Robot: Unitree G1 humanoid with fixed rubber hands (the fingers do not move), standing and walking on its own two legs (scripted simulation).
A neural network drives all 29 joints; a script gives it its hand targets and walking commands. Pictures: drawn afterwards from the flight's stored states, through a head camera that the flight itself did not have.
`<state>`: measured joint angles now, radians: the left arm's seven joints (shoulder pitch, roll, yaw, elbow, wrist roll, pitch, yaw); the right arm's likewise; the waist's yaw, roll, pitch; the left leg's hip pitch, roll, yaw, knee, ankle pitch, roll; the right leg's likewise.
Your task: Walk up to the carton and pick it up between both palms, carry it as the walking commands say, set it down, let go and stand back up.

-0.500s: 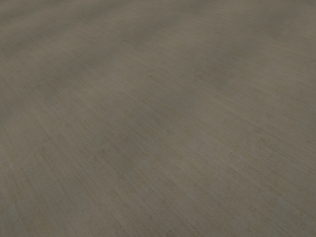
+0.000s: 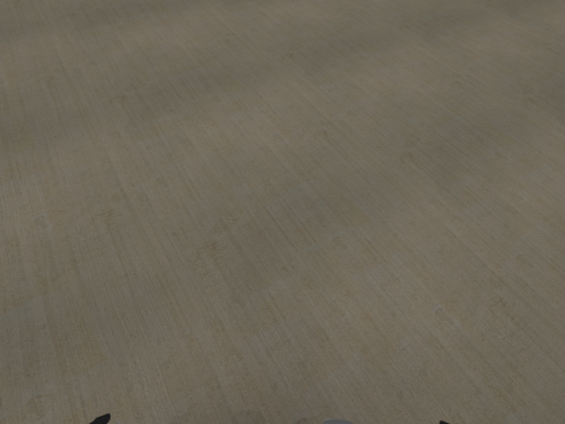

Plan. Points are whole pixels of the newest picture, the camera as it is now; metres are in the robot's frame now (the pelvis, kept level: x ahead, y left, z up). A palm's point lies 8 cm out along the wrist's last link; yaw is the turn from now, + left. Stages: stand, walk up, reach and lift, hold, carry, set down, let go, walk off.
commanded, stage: walk up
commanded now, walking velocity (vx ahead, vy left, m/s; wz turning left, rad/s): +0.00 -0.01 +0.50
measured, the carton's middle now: out of the picture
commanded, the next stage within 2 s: none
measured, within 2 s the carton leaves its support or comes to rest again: neither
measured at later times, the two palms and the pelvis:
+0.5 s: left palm out of the picture +0.01 +0.21 -0.08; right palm (459, 420) +0.16 -0.30 -0.13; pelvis +0.00 -0.06 +0.00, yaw +16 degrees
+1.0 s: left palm out of the picture -0.05 +0.29 -0.12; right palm (417, 390) +0.20 -0.21 -0.08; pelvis -0.01 +0.00 +0.01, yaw +30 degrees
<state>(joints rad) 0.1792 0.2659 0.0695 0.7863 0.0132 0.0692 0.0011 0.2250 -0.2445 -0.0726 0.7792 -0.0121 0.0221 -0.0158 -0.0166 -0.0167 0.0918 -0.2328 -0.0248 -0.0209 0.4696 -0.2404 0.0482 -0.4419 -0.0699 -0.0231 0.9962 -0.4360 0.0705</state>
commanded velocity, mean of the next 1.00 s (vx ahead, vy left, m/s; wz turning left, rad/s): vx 0.00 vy -0.01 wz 0.50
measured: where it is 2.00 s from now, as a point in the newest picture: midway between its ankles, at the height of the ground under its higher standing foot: outside the picture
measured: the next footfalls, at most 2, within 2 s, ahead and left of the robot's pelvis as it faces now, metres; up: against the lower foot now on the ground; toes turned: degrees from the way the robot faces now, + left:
right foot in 0.24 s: +0.04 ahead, -0.15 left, +0.00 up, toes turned +6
left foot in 0.72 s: -0.01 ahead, +0.08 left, +0.00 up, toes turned +28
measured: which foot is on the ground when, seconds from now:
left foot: down 0.00-0.24, up 0.26-0.70, down 0.72-1.00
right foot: up 0.00-0.22, down 0.24-0.72, up 0.74-1.00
